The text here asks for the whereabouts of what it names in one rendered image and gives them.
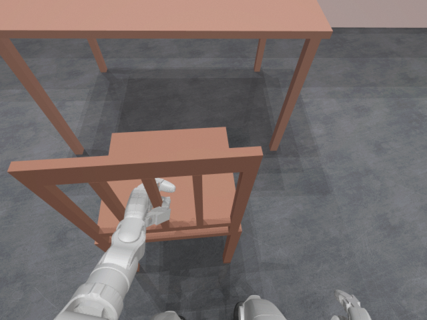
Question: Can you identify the table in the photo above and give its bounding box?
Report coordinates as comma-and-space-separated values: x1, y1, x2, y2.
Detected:
0, 0, 333, 155

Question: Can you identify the left robot hand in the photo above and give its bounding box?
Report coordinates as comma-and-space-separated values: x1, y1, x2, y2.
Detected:
124, 178, 175, 227

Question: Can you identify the robot right thigh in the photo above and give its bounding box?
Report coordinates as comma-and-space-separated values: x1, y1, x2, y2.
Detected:
238, 299, 286, 320

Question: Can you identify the chair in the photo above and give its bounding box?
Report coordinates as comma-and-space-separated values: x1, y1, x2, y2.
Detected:
7, 127, 263, 272

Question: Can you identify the robot right shin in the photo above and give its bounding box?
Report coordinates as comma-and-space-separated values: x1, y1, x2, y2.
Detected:
244, 295, 261, 303

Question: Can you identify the right robot hand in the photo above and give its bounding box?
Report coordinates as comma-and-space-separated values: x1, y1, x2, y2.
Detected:
331, 289, 371, 320

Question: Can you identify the robot left forearm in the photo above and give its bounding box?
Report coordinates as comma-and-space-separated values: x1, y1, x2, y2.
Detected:
54, 217, 146, 320

